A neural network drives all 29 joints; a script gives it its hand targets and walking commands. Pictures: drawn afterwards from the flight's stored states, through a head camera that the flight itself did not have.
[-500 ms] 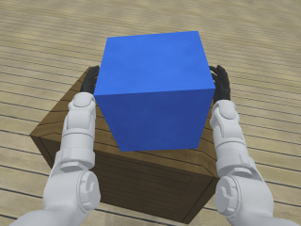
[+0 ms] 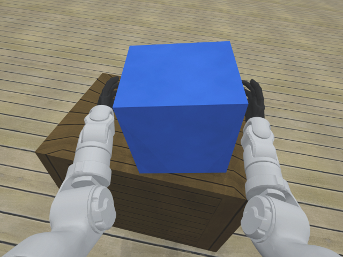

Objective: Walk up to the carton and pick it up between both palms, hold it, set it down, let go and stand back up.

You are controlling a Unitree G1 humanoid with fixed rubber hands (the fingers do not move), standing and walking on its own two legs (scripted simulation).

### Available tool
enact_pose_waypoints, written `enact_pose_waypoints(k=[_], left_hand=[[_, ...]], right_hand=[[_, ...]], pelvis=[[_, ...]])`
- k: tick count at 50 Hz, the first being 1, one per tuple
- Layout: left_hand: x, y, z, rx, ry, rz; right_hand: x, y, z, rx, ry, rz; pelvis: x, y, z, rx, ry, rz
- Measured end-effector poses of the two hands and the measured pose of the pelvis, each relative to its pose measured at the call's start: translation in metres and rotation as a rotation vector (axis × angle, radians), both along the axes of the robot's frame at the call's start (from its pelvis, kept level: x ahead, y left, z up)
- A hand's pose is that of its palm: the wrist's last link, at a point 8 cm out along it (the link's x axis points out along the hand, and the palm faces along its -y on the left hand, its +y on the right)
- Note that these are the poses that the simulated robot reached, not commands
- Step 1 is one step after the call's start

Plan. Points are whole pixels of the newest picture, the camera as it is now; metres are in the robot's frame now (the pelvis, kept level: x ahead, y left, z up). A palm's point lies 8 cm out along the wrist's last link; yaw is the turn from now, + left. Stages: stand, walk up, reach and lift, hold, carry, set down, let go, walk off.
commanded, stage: set down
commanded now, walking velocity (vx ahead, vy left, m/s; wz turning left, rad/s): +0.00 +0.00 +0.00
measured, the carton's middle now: (180, 112) +0.47 -0.03 +0.09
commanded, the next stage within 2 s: none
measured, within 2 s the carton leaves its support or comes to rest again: rests again in 1.70 s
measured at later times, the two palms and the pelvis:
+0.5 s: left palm (108, 109) +0.44 +0.16 +0.12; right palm (246, 116) +0.41 -0.19 +0.14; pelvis +0.01 +0.00 +0.00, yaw +0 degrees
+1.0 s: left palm (112, 110) +0.46 +0.15 +0.10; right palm (244, 122) +0.42 -0.19 +0.11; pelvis +0.02 +0.00 +0.00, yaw -1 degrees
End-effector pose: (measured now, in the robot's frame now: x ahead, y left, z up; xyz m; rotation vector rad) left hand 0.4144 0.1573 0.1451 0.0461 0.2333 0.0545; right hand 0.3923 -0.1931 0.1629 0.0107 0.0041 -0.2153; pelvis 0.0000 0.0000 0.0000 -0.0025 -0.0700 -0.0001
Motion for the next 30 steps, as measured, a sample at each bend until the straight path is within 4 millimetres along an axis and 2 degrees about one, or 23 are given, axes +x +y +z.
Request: enact_pose_waypoints(k=[17,30], left_hand=[[0.017,0.005,-0.020,-0.007,0.026,0.003],[0.027,0.001,-0.031,-0.012,0.041,-0.016]], right_hand=[[0.017,0.005,-0.019,0.000,0.030,-0.001],[0.020,0.001,-0.030,0.003,0.052,-0.025]], pelvis=[[0.010,-0.001,0.000,0.001,0.064,0.002],[0.015,0.004,-0.001,-0.001,0.091,-0.009]])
